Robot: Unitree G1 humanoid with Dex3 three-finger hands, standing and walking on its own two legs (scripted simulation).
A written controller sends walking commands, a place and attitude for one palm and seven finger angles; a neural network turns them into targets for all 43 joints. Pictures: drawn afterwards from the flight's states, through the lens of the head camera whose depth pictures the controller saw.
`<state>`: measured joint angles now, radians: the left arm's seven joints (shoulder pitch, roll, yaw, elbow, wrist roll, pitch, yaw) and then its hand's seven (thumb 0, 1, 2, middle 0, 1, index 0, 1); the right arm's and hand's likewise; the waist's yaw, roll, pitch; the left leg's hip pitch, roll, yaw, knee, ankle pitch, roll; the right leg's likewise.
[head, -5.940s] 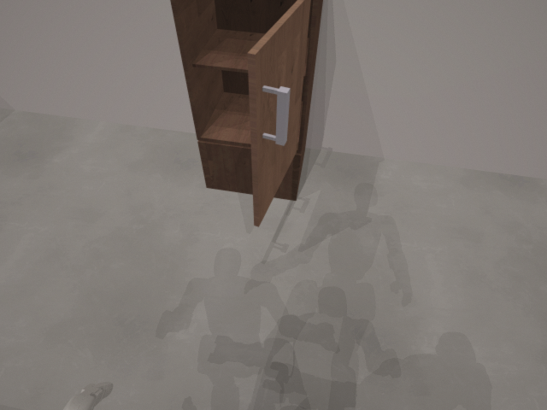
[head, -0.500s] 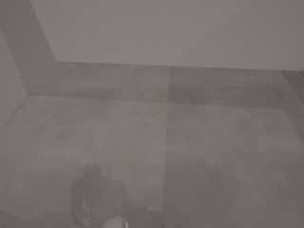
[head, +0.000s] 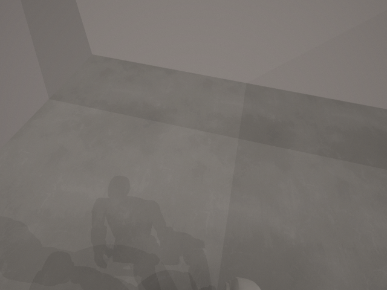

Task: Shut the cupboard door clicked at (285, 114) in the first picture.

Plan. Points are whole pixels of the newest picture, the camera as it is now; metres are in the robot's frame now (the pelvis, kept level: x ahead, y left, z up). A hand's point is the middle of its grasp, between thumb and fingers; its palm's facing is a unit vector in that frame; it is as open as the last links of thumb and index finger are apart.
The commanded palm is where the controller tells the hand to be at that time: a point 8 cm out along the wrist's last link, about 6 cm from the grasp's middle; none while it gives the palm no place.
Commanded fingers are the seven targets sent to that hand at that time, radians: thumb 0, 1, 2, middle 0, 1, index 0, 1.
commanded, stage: walk to a spot facing it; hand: left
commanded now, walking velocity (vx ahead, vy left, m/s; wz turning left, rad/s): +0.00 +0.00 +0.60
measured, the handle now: out of the picture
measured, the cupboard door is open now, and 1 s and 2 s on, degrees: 80 80 80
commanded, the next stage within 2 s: none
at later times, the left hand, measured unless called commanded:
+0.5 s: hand out of the picture +0.08 +0.14 -0.14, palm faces +0.31 -0.91 -0.27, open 7.4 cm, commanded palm none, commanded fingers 0.00 0.90 0.90 -0.20 -0.30 -0.20 -0.30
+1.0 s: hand out of the picture -0.03 +0.20 -0.17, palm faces +0.61 -0.75 -0.25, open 7.4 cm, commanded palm none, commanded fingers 0.00 0.90 0.90 -0.20 -0.30 -0.20 -0.30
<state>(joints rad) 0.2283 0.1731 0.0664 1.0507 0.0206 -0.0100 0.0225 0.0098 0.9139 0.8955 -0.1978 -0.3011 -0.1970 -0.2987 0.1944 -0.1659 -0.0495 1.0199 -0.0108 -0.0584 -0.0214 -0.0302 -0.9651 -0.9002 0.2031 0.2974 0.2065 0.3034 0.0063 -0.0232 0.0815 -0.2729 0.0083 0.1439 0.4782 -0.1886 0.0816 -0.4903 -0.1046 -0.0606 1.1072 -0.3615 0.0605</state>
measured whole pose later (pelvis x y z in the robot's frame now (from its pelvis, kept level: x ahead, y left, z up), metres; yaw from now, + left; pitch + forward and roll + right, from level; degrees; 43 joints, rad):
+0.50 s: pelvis +0.05 -0.07 +0.01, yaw +19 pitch +0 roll +3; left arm 0.18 0.15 0.03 0.90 0.02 0.00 0.03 0.01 0.91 0.90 -0.20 -0.30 -0.20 -0.30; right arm 0.22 -0.25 -0.10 0.96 -0.02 0.07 0.02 0.01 -0.91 -0.90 0.20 0.30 0.20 0.30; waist -0.04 0.03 0.07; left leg -0.52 0.03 0.02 1.14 -0.39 -0.08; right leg -0.20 -0.12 -0.20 0.49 -0.28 -0.02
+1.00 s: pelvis +0.03 -0.03 +0.00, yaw +37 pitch +1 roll -1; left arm 0.17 0.26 0.07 0.89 0.02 0.06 0.01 0.01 0.91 0.90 -0.20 -0.30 -0.20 -0.30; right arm 0.14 -0.21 -0.04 0.89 -0.02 0.02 0.01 0.00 -0.91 -0.90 0.20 0.30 0.21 0.30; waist 0.01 -0.03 0.09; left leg -0.27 -0.02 -0.01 0.49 -0.23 0.03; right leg -0.48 -0.10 -0.03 1.06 -0.41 0.10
